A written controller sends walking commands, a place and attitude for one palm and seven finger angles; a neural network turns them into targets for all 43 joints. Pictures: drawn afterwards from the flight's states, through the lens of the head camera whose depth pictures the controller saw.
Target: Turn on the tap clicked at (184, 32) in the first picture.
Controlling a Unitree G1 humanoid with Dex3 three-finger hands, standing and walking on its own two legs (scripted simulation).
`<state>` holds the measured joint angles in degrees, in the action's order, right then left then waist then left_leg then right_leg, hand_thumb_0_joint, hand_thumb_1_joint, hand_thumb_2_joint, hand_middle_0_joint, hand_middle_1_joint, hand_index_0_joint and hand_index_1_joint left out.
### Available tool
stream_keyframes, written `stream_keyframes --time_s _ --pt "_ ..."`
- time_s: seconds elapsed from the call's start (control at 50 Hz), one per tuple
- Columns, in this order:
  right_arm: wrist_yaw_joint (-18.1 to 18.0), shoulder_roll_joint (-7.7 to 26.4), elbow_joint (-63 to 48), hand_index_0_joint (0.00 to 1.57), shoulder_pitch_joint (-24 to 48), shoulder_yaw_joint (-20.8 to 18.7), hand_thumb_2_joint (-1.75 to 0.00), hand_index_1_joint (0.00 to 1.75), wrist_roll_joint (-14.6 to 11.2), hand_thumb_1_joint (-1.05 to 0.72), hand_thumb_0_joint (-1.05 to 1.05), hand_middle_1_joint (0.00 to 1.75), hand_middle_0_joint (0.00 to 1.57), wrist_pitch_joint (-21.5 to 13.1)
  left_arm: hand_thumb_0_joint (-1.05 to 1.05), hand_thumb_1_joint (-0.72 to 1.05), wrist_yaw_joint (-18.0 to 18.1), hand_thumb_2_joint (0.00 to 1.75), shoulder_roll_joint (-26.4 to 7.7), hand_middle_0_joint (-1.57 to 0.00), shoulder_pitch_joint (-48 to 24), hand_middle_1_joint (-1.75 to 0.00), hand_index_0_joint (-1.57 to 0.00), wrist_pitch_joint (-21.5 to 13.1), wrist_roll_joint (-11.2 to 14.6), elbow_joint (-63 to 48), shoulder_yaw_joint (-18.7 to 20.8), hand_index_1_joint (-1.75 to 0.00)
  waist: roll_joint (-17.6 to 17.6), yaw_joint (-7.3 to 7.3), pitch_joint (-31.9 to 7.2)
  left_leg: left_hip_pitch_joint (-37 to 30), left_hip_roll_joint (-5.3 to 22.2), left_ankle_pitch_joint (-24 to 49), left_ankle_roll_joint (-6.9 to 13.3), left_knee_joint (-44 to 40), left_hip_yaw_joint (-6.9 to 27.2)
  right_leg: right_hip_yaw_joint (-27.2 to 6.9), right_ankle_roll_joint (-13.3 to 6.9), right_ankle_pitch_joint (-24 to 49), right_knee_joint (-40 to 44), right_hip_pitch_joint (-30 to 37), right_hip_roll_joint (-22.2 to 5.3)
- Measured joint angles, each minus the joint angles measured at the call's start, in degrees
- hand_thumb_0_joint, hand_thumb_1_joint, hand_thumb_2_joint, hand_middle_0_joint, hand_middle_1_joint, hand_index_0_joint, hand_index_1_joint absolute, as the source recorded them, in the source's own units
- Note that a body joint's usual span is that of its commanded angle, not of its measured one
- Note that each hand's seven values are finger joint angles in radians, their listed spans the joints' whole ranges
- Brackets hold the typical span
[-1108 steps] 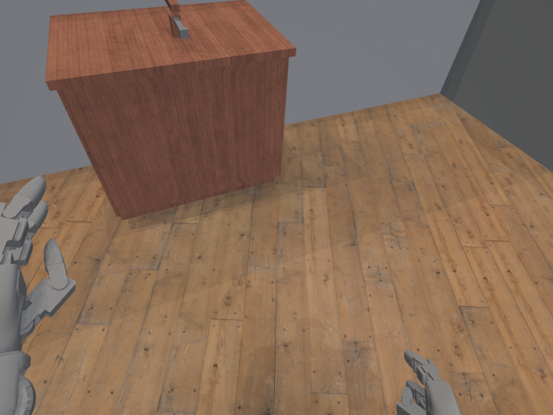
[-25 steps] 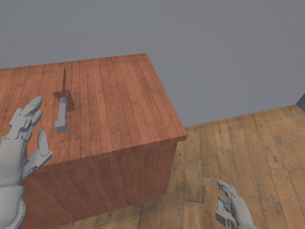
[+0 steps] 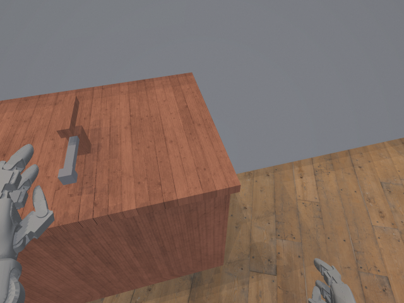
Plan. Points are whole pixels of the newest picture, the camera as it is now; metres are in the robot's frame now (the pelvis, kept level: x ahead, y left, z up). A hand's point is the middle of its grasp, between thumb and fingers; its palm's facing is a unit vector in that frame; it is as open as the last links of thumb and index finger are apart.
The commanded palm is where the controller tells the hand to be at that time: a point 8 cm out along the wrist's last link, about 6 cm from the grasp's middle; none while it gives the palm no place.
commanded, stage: turn the palm inward beside the body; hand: left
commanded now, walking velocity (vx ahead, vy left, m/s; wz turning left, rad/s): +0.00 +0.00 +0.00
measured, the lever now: (68, 175) +0.34 +0.34 +0.06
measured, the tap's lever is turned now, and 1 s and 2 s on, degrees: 0 0 0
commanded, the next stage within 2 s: reach beside the lever's end, fingers flat in 1.34 s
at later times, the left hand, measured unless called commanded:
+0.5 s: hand (43, 230) +0.18 +0.26 +0.14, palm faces +0.45 -0.87 -0.21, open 7.4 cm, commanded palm +0.13 +0.30 +0.15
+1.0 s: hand (40, 241) +0.17 +0.26 +0.13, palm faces +0.50 -0.86 -0.12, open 7.4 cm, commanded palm +0.11 +0.30 +0.15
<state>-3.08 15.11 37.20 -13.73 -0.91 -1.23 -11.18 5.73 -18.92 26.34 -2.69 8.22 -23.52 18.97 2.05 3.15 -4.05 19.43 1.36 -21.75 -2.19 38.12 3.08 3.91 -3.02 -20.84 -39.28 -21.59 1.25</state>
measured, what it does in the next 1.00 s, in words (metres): stands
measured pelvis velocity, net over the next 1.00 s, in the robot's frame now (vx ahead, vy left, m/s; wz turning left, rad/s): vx -0.01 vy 0.03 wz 0.02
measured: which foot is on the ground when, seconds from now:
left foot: down 0.00-1.00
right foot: down 0.00-1.00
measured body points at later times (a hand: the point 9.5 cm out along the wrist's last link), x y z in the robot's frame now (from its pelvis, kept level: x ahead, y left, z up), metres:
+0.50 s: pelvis +0.00 +0.03 +0.00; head -0.01 +0.01 +0.45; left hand +0.15 +0.30 +0.15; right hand +0.20 -0.18 -0.07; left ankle -0.02 +0.15 -0.72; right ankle +0.00 -0.08 -0.72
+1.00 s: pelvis -0.01 +0.03 +0.00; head -0.02 +0.01 +0.45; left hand +0.14 +0.30 +0.14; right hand +0.19 -0.19 -0.07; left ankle -0.02 +0.15 -0.72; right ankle +0.00 -0.08 -0.72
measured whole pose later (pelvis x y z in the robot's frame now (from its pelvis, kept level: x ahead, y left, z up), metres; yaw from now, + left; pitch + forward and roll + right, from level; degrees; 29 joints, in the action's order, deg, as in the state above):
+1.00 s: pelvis -0.01 +0.03 +0.00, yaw +1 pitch +1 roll +0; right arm -4.8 13.0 36.8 -12.4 2.3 -0.9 -13.7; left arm 12.0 -11.8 30.9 5.0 11.8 -30.2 11.8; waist 2.0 4.2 -4.4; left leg 19.9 -0.5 -21.7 -0.8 40.1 3.6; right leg 4.4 -1.2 -20.2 -39.3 -20.7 -0.6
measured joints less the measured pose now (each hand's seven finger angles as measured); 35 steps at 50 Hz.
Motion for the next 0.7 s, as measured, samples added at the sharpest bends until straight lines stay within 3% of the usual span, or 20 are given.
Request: stream_keyframes --time_s 0.18,0.7 --pt "-0.3 -0.5 -0.4 0.20 0.1 0.1 -0.90 0.30 0.1 -0.90 0.01 0.30 0.20 -1.7 0.02 0.89 1.1 0.89 1.8 -0.21 2.7 -0.30 -0.21 -1.3 0.5 -2.5 -2.7 -0.30 -0.2 0.52 -0.5 0.9 -0.6 -0.8 0.2 1.4 0.1 0.1 0.5 -0.8 -1.1 -0.6 -0.6" --pt "-0.9 -2.4 -1.4 0.20 1.2 3.0 -0.90 0.30 0.7 -0.90 0.01 0.30 0.21 -1.8 0.02 0.89 5.1 0.89 5.7 -0.20 4.9 -0.30 -0.20 5.1 1.3 -6.4 -7.2 -0.30 -0.2 1.23 -0.5 0.9 -2.1 -0.5 1.8 2.4 -0.2 -0.3 2.3 0.3 -0.5 0.3 -2.1"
